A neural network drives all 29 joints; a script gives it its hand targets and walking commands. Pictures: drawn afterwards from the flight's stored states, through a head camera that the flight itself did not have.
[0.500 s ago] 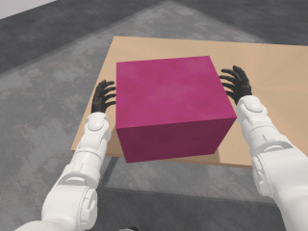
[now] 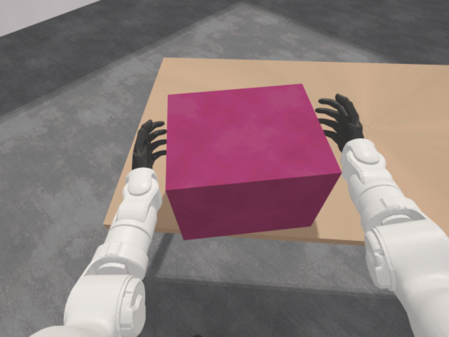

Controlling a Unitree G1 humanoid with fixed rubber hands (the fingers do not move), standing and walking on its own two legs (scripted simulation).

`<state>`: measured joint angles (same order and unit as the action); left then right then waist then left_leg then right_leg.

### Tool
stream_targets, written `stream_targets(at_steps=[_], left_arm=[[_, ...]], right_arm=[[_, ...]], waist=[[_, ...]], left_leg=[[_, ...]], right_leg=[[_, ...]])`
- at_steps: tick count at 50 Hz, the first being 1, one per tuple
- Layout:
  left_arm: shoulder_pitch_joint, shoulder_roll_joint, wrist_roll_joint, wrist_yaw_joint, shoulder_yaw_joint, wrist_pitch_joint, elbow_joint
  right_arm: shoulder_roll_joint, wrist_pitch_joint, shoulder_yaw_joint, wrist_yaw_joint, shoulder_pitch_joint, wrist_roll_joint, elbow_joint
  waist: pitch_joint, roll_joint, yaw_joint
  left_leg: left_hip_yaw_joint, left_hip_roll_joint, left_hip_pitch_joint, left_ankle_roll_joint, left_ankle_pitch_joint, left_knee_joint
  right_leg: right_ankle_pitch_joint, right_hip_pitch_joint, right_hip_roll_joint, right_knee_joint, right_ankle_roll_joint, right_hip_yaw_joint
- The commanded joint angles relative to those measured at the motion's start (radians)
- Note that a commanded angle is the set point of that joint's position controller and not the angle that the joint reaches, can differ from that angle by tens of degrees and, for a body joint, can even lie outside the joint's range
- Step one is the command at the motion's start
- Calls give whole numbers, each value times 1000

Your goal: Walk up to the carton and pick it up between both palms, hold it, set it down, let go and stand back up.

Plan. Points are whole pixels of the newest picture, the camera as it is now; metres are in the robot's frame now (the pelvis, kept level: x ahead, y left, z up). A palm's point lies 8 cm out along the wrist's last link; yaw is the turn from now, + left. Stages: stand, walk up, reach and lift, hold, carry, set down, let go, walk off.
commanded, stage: reach and lift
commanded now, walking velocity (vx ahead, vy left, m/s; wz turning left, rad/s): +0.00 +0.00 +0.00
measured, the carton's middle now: (242, 163) +0.44 +0.05 +0.01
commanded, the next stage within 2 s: none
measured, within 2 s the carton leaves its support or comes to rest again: leaves its support in 1.16 s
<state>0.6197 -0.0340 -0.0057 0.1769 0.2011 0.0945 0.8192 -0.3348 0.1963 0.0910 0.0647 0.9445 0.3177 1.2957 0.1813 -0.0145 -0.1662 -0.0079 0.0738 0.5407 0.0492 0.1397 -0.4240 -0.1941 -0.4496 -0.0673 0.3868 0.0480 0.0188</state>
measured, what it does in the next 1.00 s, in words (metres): stands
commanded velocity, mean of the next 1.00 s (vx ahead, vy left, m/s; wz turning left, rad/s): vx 0.00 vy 0.00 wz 0.00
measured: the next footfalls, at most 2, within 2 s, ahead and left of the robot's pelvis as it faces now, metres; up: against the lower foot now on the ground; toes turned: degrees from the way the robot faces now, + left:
none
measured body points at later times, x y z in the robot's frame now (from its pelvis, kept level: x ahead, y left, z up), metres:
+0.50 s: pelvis +0.01 +0.00 +0.01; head +0.05 +0.00 +0.46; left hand +0.38 +0.23 +0.07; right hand +0.47 -0.13 +0.10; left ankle +0.03 +0.15 -0.74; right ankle -0.02 -0.09 -0.74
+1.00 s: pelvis +0.01 +0.00 +0.01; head +0.04 +0.01 +0.46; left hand +0.37 +0.23 +0.07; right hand +0.45 -0.13 +0.10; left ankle +0.03 +0.15 -0.74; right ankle -0.02 -0.09 -0.74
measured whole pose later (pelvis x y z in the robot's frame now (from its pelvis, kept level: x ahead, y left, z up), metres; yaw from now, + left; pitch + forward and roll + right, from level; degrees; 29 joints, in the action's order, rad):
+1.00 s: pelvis +0.01 +0.00 +0.01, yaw +1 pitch +8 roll +0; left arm 0.46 0.02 0.15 0.11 0.31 0.00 0.59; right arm -0.20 0.21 -0.10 0.05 0.73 0.05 1.05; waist 0.09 0.01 -0.09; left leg 0.01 0.05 0.31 0.04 0.10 -0.27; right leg -0.16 -0.22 -0.04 0.24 0.04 0.03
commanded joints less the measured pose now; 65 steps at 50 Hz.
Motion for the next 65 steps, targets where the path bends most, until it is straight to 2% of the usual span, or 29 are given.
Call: stream_targets(at_steps=[1,3,5,9,15,17,19,22,23,27,30,33,35,36,37,39,40,45,47,49,52,53,54,55,58,61,62,63,65], left_arm=[[358,17,21,-29,-35,30,-147],[346,44,26,-41,-27,31,-121],[364,59,46,-50,-8,42,-129],[352,115,111,-69,15,46,-163],[369,445,213,-193,-64,35,-107],[347,474,221,-207,-81,37,-93],[341,469,232,-204,-70,30,-87],[347,479,244,-202,-81,15,-111],[342,479,240,-202,-86,12,-112],[328,495,234,-202,-119,6,-141],[302,506,220,-195,-160,0,-167],[300,500,217,-200,-150,0,-185],[295,491,216,-205,-147,-9,-187],[296,501,211,-206,-158,-10,-198],[300,513,207,-202,-186,-15,-221],[298,516,204,-199,-191,-28,-240],[310,514,194,-201,-210,-35,-256],[338,520,173,-207,-241,-46,-302],[357,521,156,-206,-275,-57,-331],[350,536,146,-207,-286,-72,-354],[377,542,141,-209,-297,-95,-369],[383,539,130,-214,-314,-100,-390],[400,548,120,-214,-324,-105,-412],[409,558,109,-213,-358,-112,-442],[453,564,91,-208,-369,-135,-478],[506,561,86,-210,-379,-152,-507],[500,563,100,-207,-358,-166,-481],[483,553,93,-213,-363,-181,-470],[490,533,99,-226,-325,-213,-455]], right_arm=[[-24,16,-18,3,357,-25,-107],[22,11,-16,3,351,-45,-110],[46,19,-34,15,376,-70,-144],[114,33,-97,29,324,-156,-160],[520,70,-141,127,296,-384,-169],[534,82,-157,145,277,-415,-157],[545,83,-140,150,280,-410,-164],[569,70,-147,152,241,-410,-138],[572,73,-145,151,250,-413,-161],[585,81,-131,140,228,-410,-171],[588,97,-90,131,229,-380,-215],[612,99,-53,113,230,-371,-241],[608,90,-47,108,217,-363,-231],[621,96,-36,107,228,-359,-272],[617,91,-37,107,212,-358,-267],[613,86,-20,106,221,-350,-296],[622,80,-18,100,211,-343,-304],[632,70,11,91,226,-330,-356],[658,55,30,82,218,-314,-394],[673,48,64,73,236,-298,-457],[667,26,57,69,236,-297,-471],[681,20,66,61,230,-291,-500],[681,15,83,59,248,-279,-522],[690,10,94,55,246,-269,-549],[717,-12,135,54,297,-241,-627],[732,-43,118,59,288,-237,-630],[707,-51,98,71,300,-241,-611],[715,-63,92,69,285,-245,-625],[704,-87,63,72,306,-258,-612]], waist=[[438,65,9],[421,99,16],[430,96,-6],[440,73,10],[350,77,27],[326,65,30],[299,74,6],[258,60,17],[275,78,21],[260,65,37],[292,40,36],[286,73,36],[251,81,41],[293,61,26],[313,41,48],[318,49,40],[330,42,59],[342,41,57],[362,33,78],[380,47,71],[366,38,88],[365,42,102],[400,37,94],[415,27,112],[419,38,96],[401,24,111],[371,7,90],[355,39,114],[295,65,104]], left_leg=[[64,-59,-251,-5,-352,-10],[68,-60,-262,-18,-345,-6],[72,-62,-250,-21,-321,16],[85,-65,-290,-13,-360,31],[107,-67,-331,-25,-302,100],[104,-62,-342,-20,-311,108],[110,-64,-315,-32,-321,121],[112,-64,-336,-36,-325,133],[113,-64,-347,-41,-326,129],[109,-62,-378,-32,-381,111],[100,-64,-422,-20,-468,82],[98,-68,-378,-31,-462,87],[96,-68,-365,-34,-414,107],[97,-70,-362,-30,-422,105],[96,-66,-389,-21,-442,102],[94,-64,-409,-21,-454,94],[93,-66,-430,-18,-452,93],[88,-69,-430,-18,-442,98],[85,-72,-446,-16,-454,93],[80,-75,-449,-19,-474,87],[73,-74,-461,-13,-432,95],[70,-79,-466,-13,-438,90],[69,-79,-466,-12,-434,94],[64,-80,-487,-5,-449,89],[55,-84,-497,-13,-438,89],[51,-86,-500,-13,-387,105],[52,-81,-501,-12,-350,121],[54,-83,-519,-22,-334,121],[59,-83,-503,-34,-267,145]], right_leg=[[348,227,15,-18,-67,-17],[344,225,20,-35,-72,-20],[319,230,27,-37,-75,-17],[377,278,31,-41,-77,-9],[380,299,52,-90,-73,19],[374,303,50,-93,-58,26],[377,338,54,-95,-58,18],[348,342,53,-109,-58,20],[342,333,49,-110,-60,21],[417,334,46,-102,-58,27],[471,330,39,-102,-50,31],[569,394,46,-82,-65,25],[537,400,50,-89,-70,23],[540,404,51,-87,-67,22],[546,397,46,-87,-60,27],[534,376,41,-92,-58,30],[531,376,43,-94,-59,32],[530,395,44,-95,-62,27],[561,422,44,-94,-62,24],[609,438,41,-90,-72,21],[540,414,41,-98,-71,23],[567,427,41,-96,-76,22],[573,434,43,-95,-76,18],[589,443,38,-93,-75,20],[557,437,38,-99,-80,17],[472,425,42,-110,-77,16],[383,386,40,-120,-66,19],[366,389,38,-132,-71,19],[285,373,42,-146,-75,22]])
